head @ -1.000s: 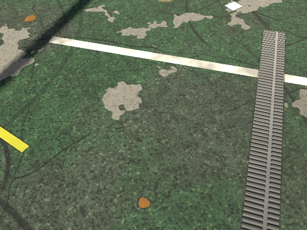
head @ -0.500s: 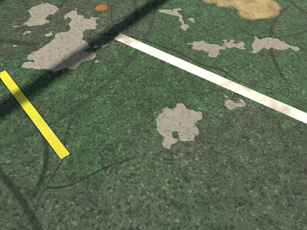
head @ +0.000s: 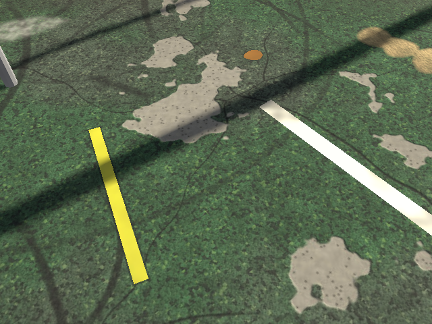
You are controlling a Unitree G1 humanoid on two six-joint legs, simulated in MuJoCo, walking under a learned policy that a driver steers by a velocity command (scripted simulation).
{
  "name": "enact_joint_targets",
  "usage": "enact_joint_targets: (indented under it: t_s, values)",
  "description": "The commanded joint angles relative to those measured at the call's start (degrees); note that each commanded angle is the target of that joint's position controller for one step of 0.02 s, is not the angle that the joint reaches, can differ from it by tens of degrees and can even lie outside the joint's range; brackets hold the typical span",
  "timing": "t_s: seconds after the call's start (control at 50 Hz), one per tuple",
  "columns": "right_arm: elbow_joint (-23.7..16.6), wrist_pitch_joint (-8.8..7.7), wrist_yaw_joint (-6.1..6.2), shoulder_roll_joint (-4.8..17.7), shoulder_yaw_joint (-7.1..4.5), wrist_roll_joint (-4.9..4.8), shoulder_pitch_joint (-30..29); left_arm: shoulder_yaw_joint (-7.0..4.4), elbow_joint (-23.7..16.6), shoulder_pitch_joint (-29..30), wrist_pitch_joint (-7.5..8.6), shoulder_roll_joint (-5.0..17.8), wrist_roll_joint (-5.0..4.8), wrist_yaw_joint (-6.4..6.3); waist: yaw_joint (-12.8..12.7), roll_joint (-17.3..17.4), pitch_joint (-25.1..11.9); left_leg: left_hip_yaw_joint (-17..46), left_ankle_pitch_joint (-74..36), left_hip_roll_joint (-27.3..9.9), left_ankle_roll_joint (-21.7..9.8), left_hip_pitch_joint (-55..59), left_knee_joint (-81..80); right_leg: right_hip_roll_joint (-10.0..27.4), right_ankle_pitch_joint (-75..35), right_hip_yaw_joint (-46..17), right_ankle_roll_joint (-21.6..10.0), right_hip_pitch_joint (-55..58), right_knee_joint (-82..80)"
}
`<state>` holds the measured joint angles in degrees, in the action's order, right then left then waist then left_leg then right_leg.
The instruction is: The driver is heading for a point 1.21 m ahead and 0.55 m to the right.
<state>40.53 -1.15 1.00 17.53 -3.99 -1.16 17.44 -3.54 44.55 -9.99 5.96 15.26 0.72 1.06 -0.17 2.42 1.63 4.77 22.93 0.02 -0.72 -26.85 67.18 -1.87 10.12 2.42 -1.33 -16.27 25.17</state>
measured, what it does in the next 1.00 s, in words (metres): walks ahead, turning right: left foot, then right foot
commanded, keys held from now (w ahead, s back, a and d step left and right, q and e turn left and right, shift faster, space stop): e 1.00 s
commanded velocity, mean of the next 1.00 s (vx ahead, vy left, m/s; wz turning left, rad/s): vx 0.09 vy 0.00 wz -0.38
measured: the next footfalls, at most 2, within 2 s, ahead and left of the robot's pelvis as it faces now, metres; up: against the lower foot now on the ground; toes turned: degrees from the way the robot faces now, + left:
left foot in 0.24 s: +0.25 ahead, +0.13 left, +0.00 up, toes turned -5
right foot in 0.64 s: +0.15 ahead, -0.12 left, +0.00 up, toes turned -19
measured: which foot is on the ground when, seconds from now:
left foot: up 0.00-0.22, down 0.24-0.64, up 0.66-1.00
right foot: down 0.00-0.26, up 0.28-0.62, down 0.64-1.00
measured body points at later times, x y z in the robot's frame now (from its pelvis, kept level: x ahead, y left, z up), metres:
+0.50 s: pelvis +0.13 +0.02 +0.00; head +0.17 +0.02 +0.45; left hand +0.29 +0.29 -0.12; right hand +0.26 -0.27 -0.09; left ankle +0.21 +0.13 -0.74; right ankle +0.11 -0.11 -0.68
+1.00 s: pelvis +0.14 -0.02 +0.01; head +0.16 -0.05 +0.45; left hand +0.40 +0.17 -0.08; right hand +0.15 -0.34 -0.11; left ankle +0.24 +0.12 -0.70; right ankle +0.12 -0.10 -0.74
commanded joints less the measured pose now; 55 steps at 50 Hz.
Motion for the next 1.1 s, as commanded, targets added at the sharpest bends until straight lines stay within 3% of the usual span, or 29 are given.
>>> enact_joint_targets:
  t_s: [0.02,0.06,0.1,0.18,0.22,0.24,0.26,0.28,0.3,0.32,0.36,0.4,0.48,0.54,0.58,0.62,0.64,0.66,0.68,0.7,0.72,0.74,0.76,0.8,0.9,0.96,1.04,1.1]
  values:
    - [-4.75,-0.73,0.14,2.04,-0.74,0.62,0.41,-0.95,-0.77,-0.78,0.88,6.02,0.16,0.35,1.16,-7.72,-1.28,1.23,-0.16,-3.46,1.26,-6.65,-5.64,15.26,-28.82,-13.88,-11.37,5.98,-11.28]
    - [-5.33,-1.06,0.07,0.41,0.16,1.71,-1.32,-1.3,0.0,0.6,0.7,7.95,-0.6,0.31,1.75,-7.85,-3.1,-1.25,-5.05,-3.72,2.19,-3.82,-15.08,14.3,-39.21,-9.93,-12.06,5.53,-10.75]
    - [-5.39,-1.5,-0.36,0.11,0.62,1.75,-4.22,-1.72,0.63,0.26,-0.36,9.6,-1.54,0.01,0.49,-8.35,-5.15,-3.1,-13.28,-2.23,2.57,1.38,-23.76,12.11,-40.4,-7.1,-10.84,5.02,-10.13]
    - [-6.66,-1.79,-0.88,2.45,0.04,1.3,-9.85,-2.12,2.46,-3.53,-2.33,11.4,-2.54,-0.67,-1.12,-8.49,-5.72,-2.55,-18.95,0.4,2.06,5.11,-34.33,12.33,-31.12,-10.04,-8.83,8.13,-6.16]
    - [-5.96,-2.05,-0.65,3.97,-0.78,1.6,-7.89,-1.96,2.19,-2.34,-2.91,11.07,-3.0,-1.05,1.08,-8.31,-5.96,-2.62,-24.68,0.81,0.3,12.08,-42.21,11.31,-23.16,-12.18,-6.45,6.47,-2.04]
    - [-5.73,-2.15,-0.18,5.99,-1.51,2.1,-6.55,-1.46,2.18,-3.27,-2.81,9.24,-2.72,-1.1,1.57,-7.05,-6.81,-1.22,-31.05,-1.72,-1.47,17.85,-45.04,8.88,-18.33,-11.77,-4.13,4.11,1.68]
    - [-6.34,-1.92,0.76,10.11,-2.41,3.29,-3.46,-0.37,0.64,-3.39,-2.42,6.0,-1.26,-1.07,2.24,-0.67,-11.8,6.53,-50.39,-11.81,-5.21,27.88,-41.98,4.86,-5.02,-9.21,-1.11,-2.09,11.64]
    - [-6.97,-0.67,1.13,11.5,-2.69,3.67,-2.72,0.88,1.28,-11.39,-2.46,2.47,-0.9,-1.1,0.4,11.52,-17.97,17.28,-63.54,-25.36,-14.59,38.29,-39.28,-0.06,27.94,-4.95,2.34,-13.4,26.11]
    - [-6.43,0.13,0.73,8.34,-2.12,2.99,-1.21,-0.33,1.67,-10.99,-3.34,7.29,-2.19,-1.32,2.55,10.4,-19.7,20.06,-53.23,-25.53,-17.1,35.21,-42.13,0.99,32.16,-6.33,3.71,-16.37,35.27]
    - [-6.4,0.28,0.53,6.53,-1.54,2.29,-3.11,-1.38,1.16,-8.42,-4.41,9.82,-2.62,-1.72,2.26,7.14,-14.84,16.24,-43.63,-22.06,-15.37,31.85,-44.02,2.43,29.04,-6.26,4.37,-19.52,40.34]
    - [-6.53,0.27,0.44,4.49,-0.77,1.79,-9.47,-2.02,1.44,-7.61,-6.98,9.45,-2.11,-2.89,0.05,5.45,-9.3,9.75,-31.74,-18.32,-12.63,22.76,-47.58,4.65,22.31,-6.13,6.04,-19.23,41.75]
    - [-5.81,0.12,0.45,5.09,-1.08,2.67,-12.75,-1.91,0.55,-8.01,-8.66,7.56,-1.81,-3.31,-1.72,6.4,-6.51,4.15,-27.76,-15.99,-12.38,14.02,-50.67,4.62,17.37,-4.08,7.07,-13.9,40.3]
    - [-4.45,0.0,1.08,5.45,-1.55,2.51,-14.4,-1.31,-2.33,-4.88,-9.15,5.41,-1.44,-2.46,-1.21,6.37,-6.85,-1.6,-26.21,-16.14,-12.76,12.5,-51.2,5.65,12.04,-2.45,6.07,-8.96,29.09]
    - [-3.19,0.44,1.15,7.23,-2.18,1.92,-13.67,-1.42,-4.22,-2.95,-9.2,6.56,-1.4,-1.23,-0.4,6.34,-8.12,-2.25,-26.7,-18.25,-12.77,14.36,-50.09,5.5,10.26,-0.92,4.4,-5.41,22.39]
    - [-2.46,0.76,1.02,8.15,-2.48,1.04,-13.87,-1.83,-4.76,-3.44,-9.38,7.38,-1.42,-0.47,-1.13,6.12,-7.94,-2.96,-25.17,-18.9,-11.21,15.02,-48.06,4.88,8.51,0.43,2.6,-2.49,16.62]
    - [-1.23,1.17,1.04,7.38,-2.44,-0.05,-13.36,-2.49,-3.78,-6.51,-9.4,7.93,-1.09,-0.18,-2.72,4.08,-7.51,-6.25,-18.14,-16.52,-6.78,12.13,-42.38,2.49,1.81,1.77,-0.37,4.56,6.51]
    - [0.18,1.45,0.84,5.31,-2.08,0.31,-10.31,-3.31,-3.82,-7.58,-9.33,10.43,-0.75,-0.62,-2.25,-2.92,-5.48,-10.59,-10.03,-12.79,-1.93,6.74,-33.83,5.04,-6.04,-4.49,-3.07,8.46,-0.56]
    - [-1.55,1.61,0.46,2.07,-1.11,3.05,-9.04,-4.67,-5.79,-7.08,-9.25,17.61,-0.75,-1.92,0.52,-21.98,-3.91,-15.81,12.22,-3.59,5.0,-8.86,-15.44,20.58,-23.99,-26.41,-11.05,14.3,-4.24]
    - [-3.57,1.4,1.07,4.28,-1.73,2.66,-15.78,-4.33,-7.31,-7.19,-8.06,18.04,1.45,-1.33,-4.08,-18.17,-5.3,-5.35,17.05,0.42,5.05,-12.8,-4.93,24.56,-22.77,-32.58,-18.97,9.17,-7.15]
    - [-3.63,1.51,1.46,5.67,-2.25,1.45,-17.16,-4.02,-7.25,-5.63,-6.84,16.69,1.86,-1.03,-3.44,-13.04,-4.81,-2.23,12.3,-0.65,3.89,-13.27,-1.32,21.55,-16.46,-28.71,-17.35,7.86,-8.06]
    - [-2.64,1.76,1.89,6.07,-2.65,1.16,-15.48,-3.75,-7.51,-2.3,-6.11,15.16,0.62,-1.25,-1.34,-10.65,-3.78,-1.26,6.59,-1.52,3.15,-13.79,-1.61,18.37,-12.62,-24.82,-13.83,7.7,-7.6]
    - [-1.25,2.01,2.42,6.28,-2.95,1.65,-14.06,-3.06,-8.0,0.04,-6.06,12.82,-0.58,-1.6,-0.42,-9.17,-4.17,-0.72,3.12,-2.08,3.28,-13.61,-2.23,16.61,-11.09,-22.79,-11.39,8.04,-7.05]
    - [-0.84,2.07,2.63,6.42,-3.14,2.0,-13.07,-2.58,-8.39,1.31,-6.17,11.84,-1.13,-2.04,0.32,-10.07,-4.51,-0.77,0.46,-1.71,3.77,-11.75,-1.72,15.39,-13.41,-21.2,-10.77,6.92,-6.74]
    - [-0.54,1.61,2.31,5.52,-3.09,1.56,-11.79,-2.1,-8.72,0.49,-6.45,10.77,-0.89,-2.67,0.68,-9.84,-6.64,-0.76,-2.81,-0.45,4.46,-9.65,-1.72,13.79,-16.45,-19.97,-10.81,8.06,-6.15]
    - [-1.24,0.89,1.69,3.66,-2.18,1.12,-14.17,-2.81,-9.15,-1.51,-7.09,12.3,-1.29,-3.54,-1.03,-10.04,-6.69,0.37,-4.93,0.59,5.97,-7.95,-16.28,12.64,-12.92,-22.51,-10.99,11.54,-4.9]
    - [-1.33,0.49,1.0,4.07,-2.07,0.84,-14.43,-3.21,-9.83,-0.96,-7.53,13.1,-1.15,-3.27,-1.46,-11.17,-5.79,0.64,-3.53,1.45,6.03,-3.03,-22.43,12.28,-10.11,-25.55,-11.7,8.37,-4.73]
    - [-1.26,-0.47,0.06,4.98,-2.22,0.41,-13.24,-3.41,-10.72,0.52,-8.08,13.17,-1.46,-2.63,-1.36,-11.76,-6.3,0.99,-1.86,2.63,5.1,2.46,-29.48,11.65,-14.59,-30.52,-11.75,7.96,-2.98]
    - [-0.29,-1.26,-0.7,5.25,-2.51,0.34,-9.42,-3.31,-11.57,3.0,-8.64,12.66,-2.43,-2.78,1.27,-11.39,-7.15,-0.01,-9.69,2.74,3.39,10.52,-43.41,9.01,-16.0,-31.94,-9.15,7.37,0.29]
